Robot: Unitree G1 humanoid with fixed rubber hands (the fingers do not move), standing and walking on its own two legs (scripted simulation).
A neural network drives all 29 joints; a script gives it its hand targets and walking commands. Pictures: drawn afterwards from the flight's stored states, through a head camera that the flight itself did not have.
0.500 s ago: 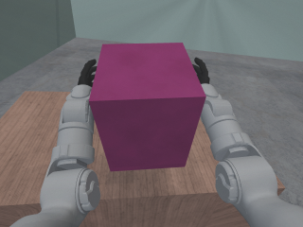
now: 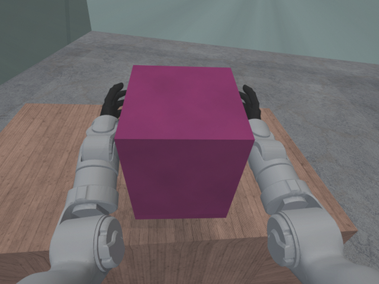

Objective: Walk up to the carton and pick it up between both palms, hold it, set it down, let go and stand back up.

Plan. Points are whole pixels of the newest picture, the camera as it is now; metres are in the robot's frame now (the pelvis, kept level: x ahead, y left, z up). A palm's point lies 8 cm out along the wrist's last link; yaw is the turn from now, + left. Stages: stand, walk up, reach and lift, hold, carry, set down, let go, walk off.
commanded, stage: set down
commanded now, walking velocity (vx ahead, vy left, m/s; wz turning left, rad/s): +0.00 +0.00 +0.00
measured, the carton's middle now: (181, 145) +0.37 +0.02 +0.16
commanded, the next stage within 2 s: none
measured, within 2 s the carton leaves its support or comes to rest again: neither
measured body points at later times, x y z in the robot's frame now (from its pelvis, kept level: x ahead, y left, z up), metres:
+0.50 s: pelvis +0.00 +0.00 +0.00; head -0.03 +0.04 +0.45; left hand +0.43 +0.16 +0.17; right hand +0.42 -0.14 +0.18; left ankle +0.02 +0.10 -0.75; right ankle +0.02 -0.14 -0.75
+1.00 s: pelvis +0.01 +0.00 +0.00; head -0.02 +0.04 +0.45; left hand +0.44 +0.16 +0.15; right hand +0.42 -0.14 +0.16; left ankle +0.02 +0.10 -0.75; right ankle +0.02 -0.14 -0.75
